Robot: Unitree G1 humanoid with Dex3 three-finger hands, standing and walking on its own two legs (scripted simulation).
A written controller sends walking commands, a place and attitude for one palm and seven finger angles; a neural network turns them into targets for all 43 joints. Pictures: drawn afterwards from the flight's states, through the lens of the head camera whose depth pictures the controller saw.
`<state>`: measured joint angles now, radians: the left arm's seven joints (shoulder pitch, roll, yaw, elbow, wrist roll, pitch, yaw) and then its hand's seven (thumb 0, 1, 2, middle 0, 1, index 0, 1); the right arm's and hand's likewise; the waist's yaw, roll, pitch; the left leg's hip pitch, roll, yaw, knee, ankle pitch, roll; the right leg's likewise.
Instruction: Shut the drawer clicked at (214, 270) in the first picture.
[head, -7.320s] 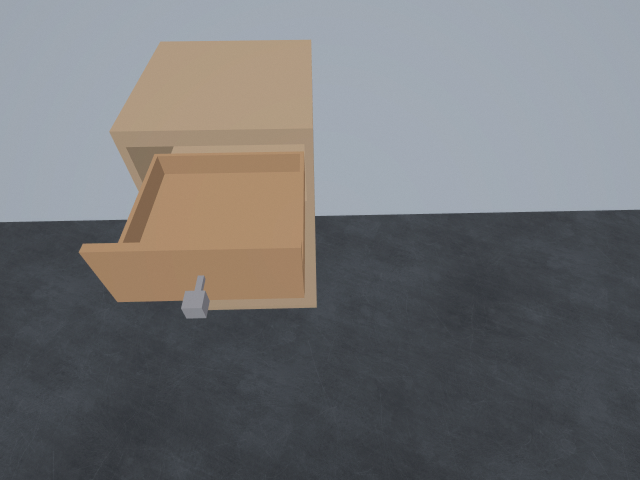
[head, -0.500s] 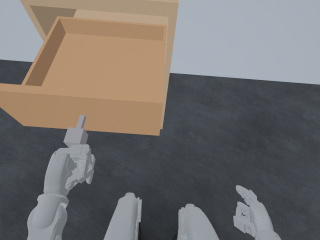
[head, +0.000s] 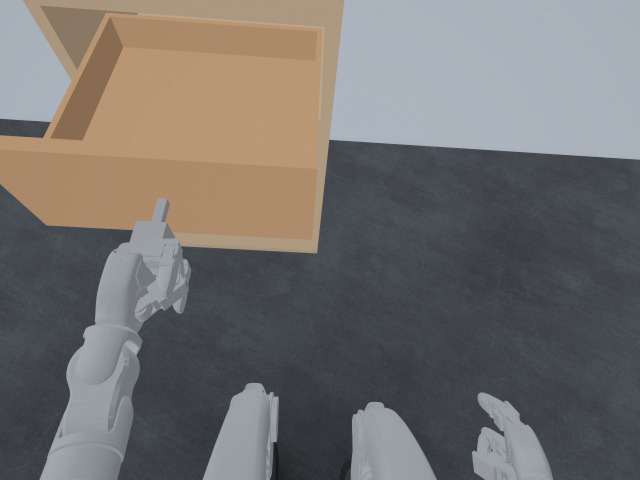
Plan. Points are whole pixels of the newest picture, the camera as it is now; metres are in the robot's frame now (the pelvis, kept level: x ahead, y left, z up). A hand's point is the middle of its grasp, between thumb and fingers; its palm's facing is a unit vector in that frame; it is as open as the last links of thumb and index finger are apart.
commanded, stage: push the drawer shut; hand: left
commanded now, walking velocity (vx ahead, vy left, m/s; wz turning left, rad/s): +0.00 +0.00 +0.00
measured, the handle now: (156, 228) +0.41 +0.23 +0.02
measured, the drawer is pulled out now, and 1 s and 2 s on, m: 0.25 0.14 0.02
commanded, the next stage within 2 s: none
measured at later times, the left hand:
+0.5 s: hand (192, 243) +0.39 +0.18 +0.02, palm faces -0.04 -1.00 -0.06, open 3.4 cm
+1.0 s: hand (201, 202) +0.45 +0.18 +0.02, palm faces -0.01 -1.00 -0.06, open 3.4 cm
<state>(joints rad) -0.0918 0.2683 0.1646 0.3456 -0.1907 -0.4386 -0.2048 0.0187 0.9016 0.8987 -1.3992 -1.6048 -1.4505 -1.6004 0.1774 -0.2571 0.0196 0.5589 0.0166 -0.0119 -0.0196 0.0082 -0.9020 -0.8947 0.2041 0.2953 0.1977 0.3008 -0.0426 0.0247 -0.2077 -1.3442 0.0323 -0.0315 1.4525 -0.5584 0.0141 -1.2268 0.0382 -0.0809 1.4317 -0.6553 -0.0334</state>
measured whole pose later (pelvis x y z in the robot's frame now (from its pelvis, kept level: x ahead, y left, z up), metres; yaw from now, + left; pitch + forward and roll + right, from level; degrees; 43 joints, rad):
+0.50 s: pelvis -0.01 +0.01 +0.00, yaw -1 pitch +26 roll -4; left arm -0.35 0.29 0.21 0.61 -0.15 -0.47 -0.19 0.02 0.90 0.90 -1.41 -1.60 -1.46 -1.60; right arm 0.21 -0.26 0.03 0.58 0.01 0.02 -0.01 0.01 -0.90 -0.89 0.20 0.30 0.20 0.30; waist -0.08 0.03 -0.20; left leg -1.36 0.03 -0.01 1.44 -0.54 0.03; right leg -1.24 0.04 -0.06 1.42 -0.63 -0.02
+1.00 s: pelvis -0.01 +0.01 +0.00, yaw -1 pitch +28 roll -4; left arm -0.62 0.36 0.29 0.89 -0.11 -0.50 -0.18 0.02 0.90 0.90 -1.43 -1.60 -1.47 -1.60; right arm 0.26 -0.27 0.03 0.61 -0.01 0.05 0.00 0.00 -0.90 -0.89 0.20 0.30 0.20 0.30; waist -0.12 0.04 -0.18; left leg -1.41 0.04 -0.02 1.45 -0.54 0.03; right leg -1.30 0.04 -0.07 1.43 -0.63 -0.02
